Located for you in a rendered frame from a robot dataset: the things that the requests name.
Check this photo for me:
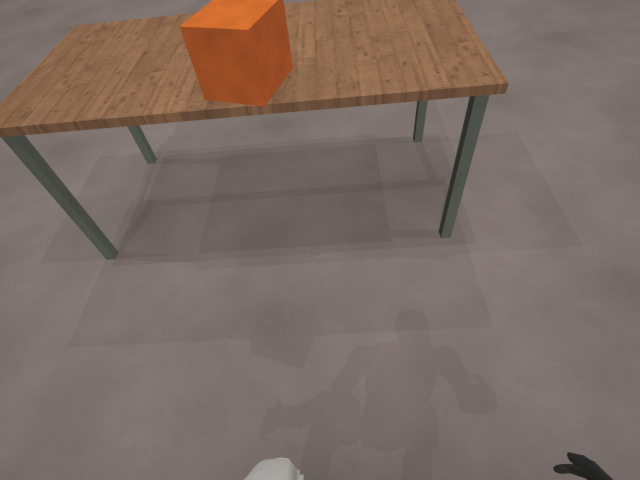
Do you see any carton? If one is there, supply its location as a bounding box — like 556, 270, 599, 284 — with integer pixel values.
179, 0, 293, 106

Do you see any robot right hand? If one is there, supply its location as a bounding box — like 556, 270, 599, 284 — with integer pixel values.
553, 452, 613, 480

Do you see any table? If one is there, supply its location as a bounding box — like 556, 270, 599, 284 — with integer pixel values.
0, 0, 509, 260

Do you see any left robot thigh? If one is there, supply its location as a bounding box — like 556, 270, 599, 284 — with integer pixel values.
244, 459, 304, 480

